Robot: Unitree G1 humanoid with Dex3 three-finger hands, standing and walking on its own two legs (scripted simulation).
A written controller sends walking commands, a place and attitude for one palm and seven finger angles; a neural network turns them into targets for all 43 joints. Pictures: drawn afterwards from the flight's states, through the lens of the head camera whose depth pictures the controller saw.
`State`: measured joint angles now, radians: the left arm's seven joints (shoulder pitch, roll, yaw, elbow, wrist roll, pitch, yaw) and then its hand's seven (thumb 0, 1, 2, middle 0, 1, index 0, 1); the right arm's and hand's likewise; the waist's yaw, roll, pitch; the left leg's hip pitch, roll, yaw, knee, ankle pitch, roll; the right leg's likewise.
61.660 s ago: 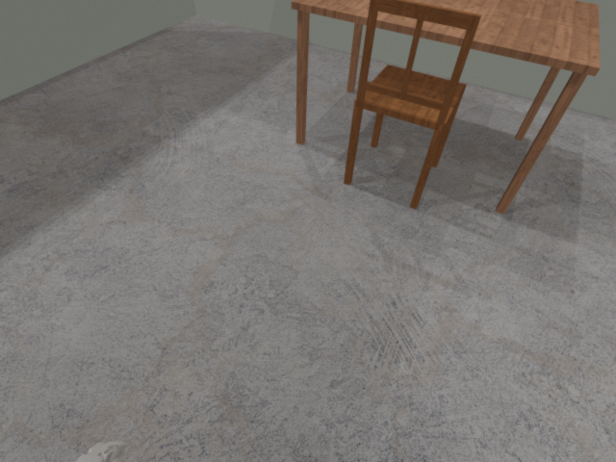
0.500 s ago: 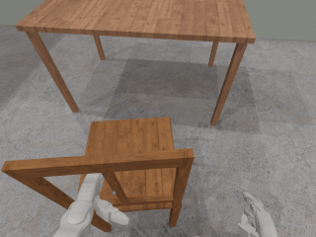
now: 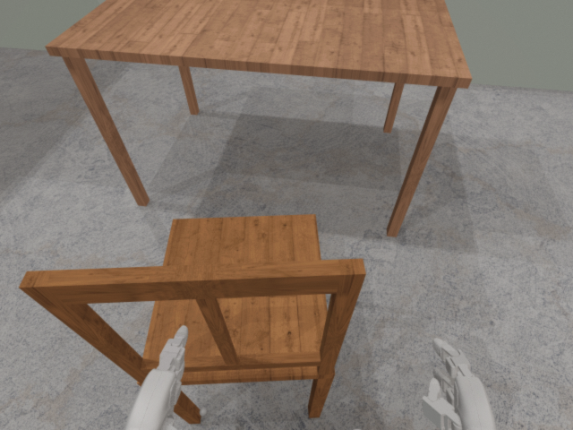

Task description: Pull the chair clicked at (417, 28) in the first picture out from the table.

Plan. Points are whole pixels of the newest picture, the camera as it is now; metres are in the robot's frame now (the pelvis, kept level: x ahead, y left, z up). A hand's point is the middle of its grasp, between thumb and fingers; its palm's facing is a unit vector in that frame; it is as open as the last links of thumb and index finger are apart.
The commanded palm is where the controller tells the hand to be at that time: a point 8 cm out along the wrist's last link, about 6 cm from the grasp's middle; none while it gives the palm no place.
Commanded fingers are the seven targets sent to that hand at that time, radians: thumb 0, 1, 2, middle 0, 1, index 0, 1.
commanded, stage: draw the fingers out of the gap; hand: left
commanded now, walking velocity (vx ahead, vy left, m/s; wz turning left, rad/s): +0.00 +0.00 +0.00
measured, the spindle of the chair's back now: (220, 332) +0.27 +0.11 -0.04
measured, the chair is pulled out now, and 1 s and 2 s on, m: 0.57 0.57 0.56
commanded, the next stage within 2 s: draw the hand back to the body in 0.28 s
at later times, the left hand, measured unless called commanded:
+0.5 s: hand out of the picture +0.13 +0.13 +0.01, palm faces +0.01 -1.00 -0.05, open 17.5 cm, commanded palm +0.10 +0.19 +0.03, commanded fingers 0.00 -0.55 0.20 0.00 0.00 0.00 0.00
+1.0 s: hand (120, 414) +0.15 +0.18 +0.07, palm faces +0.00 -0.96 -0.29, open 16.6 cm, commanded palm +0.12 +0.24 +0.13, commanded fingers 0.00 -0.15 0.39 -0.05 -0.08 -0.05 -0.08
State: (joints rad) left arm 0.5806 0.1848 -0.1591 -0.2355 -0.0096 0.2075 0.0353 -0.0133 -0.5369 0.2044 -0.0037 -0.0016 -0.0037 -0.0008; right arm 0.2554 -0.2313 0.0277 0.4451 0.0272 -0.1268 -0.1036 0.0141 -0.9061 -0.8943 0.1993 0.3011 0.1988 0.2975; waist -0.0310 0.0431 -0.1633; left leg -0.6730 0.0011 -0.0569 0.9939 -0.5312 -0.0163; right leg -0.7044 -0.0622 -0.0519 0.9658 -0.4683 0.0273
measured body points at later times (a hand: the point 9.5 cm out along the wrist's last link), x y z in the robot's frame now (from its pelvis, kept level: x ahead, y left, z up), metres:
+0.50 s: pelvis -0.01 +0.00 -0.01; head +0.02 +0.00 +0.44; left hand +0.12 +0.18 +0.02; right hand +0.18 -0.24 -0.07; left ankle -0.02 +0.13 -0.68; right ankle +0.00 -0.14 -0.68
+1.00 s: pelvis +0.00 +0.00 +0.00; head +0.01 -0.01 +0.45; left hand +0.14 +0.23 +0.09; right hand +0.18 -0.22 -0.06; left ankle -0.02 +0.13 -0.68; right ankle +0.00 -0.14 -0.68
